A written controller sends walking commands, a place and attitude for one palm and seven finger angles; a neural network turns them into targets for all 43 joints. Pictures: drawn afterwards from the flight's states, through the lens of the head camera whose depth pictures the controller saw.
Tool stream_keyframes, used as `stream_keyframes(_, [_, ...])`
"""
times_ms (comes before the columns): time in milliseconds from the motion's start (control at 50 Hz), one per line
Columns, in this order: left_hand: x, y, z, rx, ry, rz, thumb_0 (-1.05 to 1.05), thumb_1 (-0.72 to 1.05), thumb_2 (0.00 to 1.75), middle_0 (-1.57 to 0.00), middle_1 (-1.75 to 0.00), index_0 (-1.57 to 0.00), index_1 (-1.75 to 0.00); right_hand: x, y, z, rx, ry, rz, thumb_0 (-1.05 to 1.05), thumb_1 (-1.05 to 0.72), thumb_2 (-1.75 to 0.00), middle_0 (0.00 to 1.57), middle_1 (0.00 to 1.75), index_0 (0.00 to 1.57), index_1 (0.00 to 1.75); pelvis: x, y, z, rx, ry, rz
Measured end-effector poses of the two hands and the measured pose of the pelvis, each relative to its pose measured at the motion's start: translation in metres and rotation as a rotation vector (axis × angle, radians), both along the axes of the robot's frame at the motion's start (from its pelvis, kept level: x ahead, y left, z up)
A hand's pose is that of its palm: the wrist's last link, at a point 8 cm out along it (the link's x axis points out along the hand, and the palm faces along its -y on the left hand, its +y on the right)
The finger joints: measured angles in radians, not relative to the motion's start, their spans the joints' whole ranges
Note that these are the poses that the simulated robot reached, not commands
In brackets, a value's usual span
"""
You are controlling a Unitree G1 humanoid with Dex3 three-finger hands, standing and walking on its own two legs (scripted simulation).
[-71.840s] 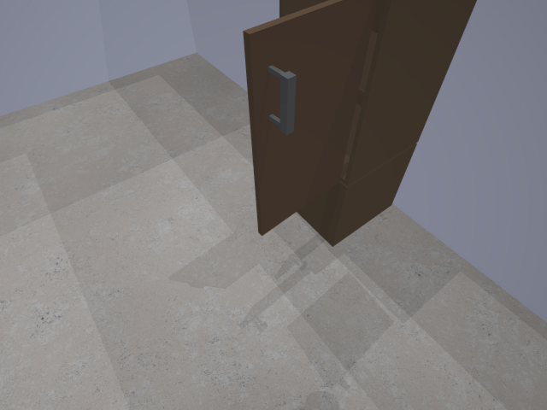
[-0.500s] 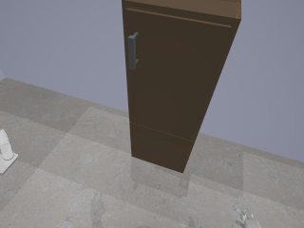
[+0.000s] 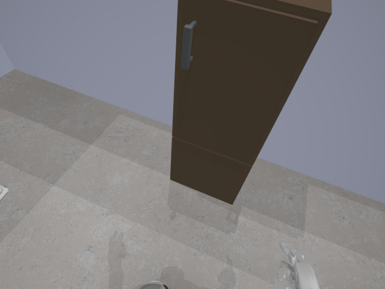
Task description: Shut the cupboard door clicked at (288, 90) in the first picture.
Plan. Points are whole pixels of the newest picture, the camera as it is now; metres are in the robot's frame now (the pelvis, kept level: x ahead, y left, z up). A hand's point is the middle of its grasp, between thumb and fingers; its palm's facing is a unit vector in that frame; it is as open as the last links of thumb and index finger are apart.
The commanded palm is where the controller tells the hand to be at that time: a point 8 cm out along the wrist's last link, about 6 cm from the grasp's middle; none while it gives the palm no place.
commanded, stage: step back with the hand held close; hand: left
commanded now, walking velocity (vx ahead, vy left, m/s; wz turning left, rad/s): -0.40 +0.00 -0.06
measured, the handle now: (189, 45) +0.74 +0.10 +0.13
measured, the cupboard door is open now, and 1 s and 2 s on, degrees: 0 0 0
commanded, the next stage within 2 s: stop stepping back and stand still in 0.06 s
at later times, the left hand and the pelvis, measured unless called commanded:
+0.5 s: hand out of the picture +0.11 +0.28 +0.16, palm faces +0.49 -0.81 -0.32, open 7.5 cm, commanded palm +0.04 +0.31 +0.19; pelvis -0.11 +0.01 +0.01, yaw -1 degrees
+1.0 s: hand out of the picture +0.10 +0.28 +0.17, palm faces +0.45 -0.81 -0.38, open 7.5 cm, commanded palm +0.04 +0.32 +0.19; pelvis -0.11 +0.02 +0.01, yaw -2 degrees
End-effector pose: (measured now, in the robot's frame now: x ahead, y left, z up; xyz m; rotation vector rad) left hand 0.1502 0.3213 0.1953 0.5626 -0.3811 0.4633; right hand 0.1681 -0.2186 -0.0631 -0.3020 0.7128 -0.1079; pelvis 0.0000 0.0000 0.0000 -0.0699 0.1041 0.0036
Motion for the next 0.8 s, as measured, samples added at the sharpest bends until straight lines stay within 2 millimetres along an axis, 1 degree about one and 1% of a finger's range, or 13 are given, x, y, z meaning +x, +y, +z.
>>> stream_keyframes(100, [0.001, -0.033, -0.011, -0.068, 0.041, -0.126, 0.01, 0.89, 0.9, -0.2, -0.3, -0.2, -0.3, -0.011, 0.001, 0.001, 0.045, -0.044, 0.007, 0.02, -0.9, -0.9, 0.21, 0.3, 0.2, 0.3, -0.042, -0.006, 0.0, 0.006, -0.026, -0.036])
stream_keyframes(160, [-0.016, -0.055, -0.004, -0.03, 0.066, -0.233, 0.01, 0.89, 0.9, -0.2, -0.3, -0.2, -0.3, -0.03, -0.005, 0.008, 0.072, -0.096, -0.023, 0.02, -0.9, -0.9, 0.21, 0.3, 0.2, 0.3, -0.063, -0.012, -0.002, -0.002, -0.054, -0.035])
stream_keyframes(200, [-0.036, -0.061, 0.004, 0.028, 0.075, -0.268, 0.01, 0.88, 0.9, -0.21, -0.3, -0.21, -0.3, -0.048, -0.011, 0.013, 0.077, -0.114, -0.049, 0.02, -0.9, -0.9, 0.21, 0.3, 0.2, 0.3, -0.073, -0.015, -0.002, -0.001, -0.068, -0.022])
stream_keyframes(260, [-0.066, -0.053, 0.014, 0.082, 0.079, -0.222, 0.01, 0.88, 0.9, -0.21, -0.3, -0.21, -0.3, -0.08, -0.023, 0.016, 0.046, -0.078, -0.089, 0.01, -0.9, -0.9, 0.21, 0.3, 0.2, 0.3, -0.08, -0.016, 0.002, 0.034, -0.073, -0.031])
stream_keyframes(320, [-0.084, -0.029, 0.016, 0.042, 0.053, -0.101, 0.01, 0.88, 0.9, -0.22, -0.3, -0.22, -0.3, -0.112, -0.035, 0.012, -0.007, -0.006, -0.121, 0.01, -0.9, -0.9, 0.21, 0.3, 0.2, 0.3, -0.083, -0.009, 0.006, 0.053, -0.072, -0.061])
stream_keyframes(380, [-0.088, -0.005, 0.003, -0.055, 0.007, 0.001, 0.0, 0.88, 0.9, -0.21, -0.3, -0.21, -0.3, -0.14, -0.044, -0.002, -0.058, 0.033, -0.15, 0.01, -0.9, -0.9, 0.21, 0.3, 0.2, 0.3, -0.089, 0.003, 0.0, 0.017, -0.072, -0.022])
stream_keyframes(420, [-0.086, 0.004, -0.01, -0.134, 0.01, 0.037, 0.0, 0.88, 0.9, -0.21, -0.3, -0.21, -0.3, -0.157, -0.043, -0.006, -0.066, 0.075, -0.177, 0.02, -0.9, -0.9, 0.2, 0.3, 0.2, 0.3, -0.098, 0.009, 0.001, 0.032, -0.091, -0.011])
stream_keyframes(460, [-0.086, 0.005, -0.022, -0.183, 0.057, 0.041, 0.01, 0.89, 0.9, -0.2, -0.3, -0.2, -0.3, -0.171, -0.036, -0.005, -0.049, 0.083, -0.195, 0.02, -0.9, -0.9, 0.2, 0.3, 0.2, 0.3, -0.104, 0.011, 0.005, 0.048, -0.101, -0.022])
stream_keyframes(500, [-0.086, -0.002, -0.025, -0.184, 0.101, 0.014, 0.01, 0.89, 0.9, -0.2, -0.3, -0.2, -0.3, -0.183, -0.027, -0.002, -0.026, 0.074, -0.2, 0.02, -0.9, -0.9, 0.2, 0.3, 0.2, 0.3, -0.109, 0.009, 0.009, 0.054, -0.101, -0.025])
stream_keyframes(600, [-0.094, -0.03, -0.008, -0.074, 0.106, -0.101, 0.01, 0.89, 0.9, -0.2, -0.3, -0.2, -0.3, -0.195, -0.01, -0.003, 0.044, 0.055, -0.165, 0.02, -0.9, -0.9, 0.2, 0.3, 0.2, 0.3, -0.118, 0.0, 0.01, 0.068, -0.082, -0.042])
stream_keyframes(660, [-0.099, -0.037, 0.003, -0.027, 0.105, -0.124, 0.01, 0.88, 0.9, -0.21, -0.3, -0.21, -0.3, -0.194, -0.008, -0.01, 0.077, 0.064, -0.148, 0.02, -0.9, -0.9, 0.21, 0.3, 0.2, 0.3, -0.122, -0.003, 0.01, 0.052, -0.084, -0.041])
stream_keyframes(740, [-0.106, -0.029, 0.008, -0.026, 0.095, -0.085, 0.01, 0.88, 0.9, -0.21, -0.3, -0.21, -0.3, -0.189, -0.012, -0.016, 0.086, 0.085, -0.145, 0.02, -0.9, -0.9, 0.21, 0.3, 0.2, 0.3, -0.119, 0.0, 0.011, 0.053, -0.094, -0.044])
stream_keyframes(800, [-0.107, -0.017, 0.002, -0.058, 0.087, -0.032, 0.01, 0.88, 0.9, -0.21, -0.3, -0.21, -0.3, -0.18, -0.017, -0.016, 0.059, 0.082, -0.136, 0.02, -0.9, -0.9, 0.21, 0.3, 0.2, 0.3, -0.114, 0.005, 0.009, 0.052, -0.106, -0.031])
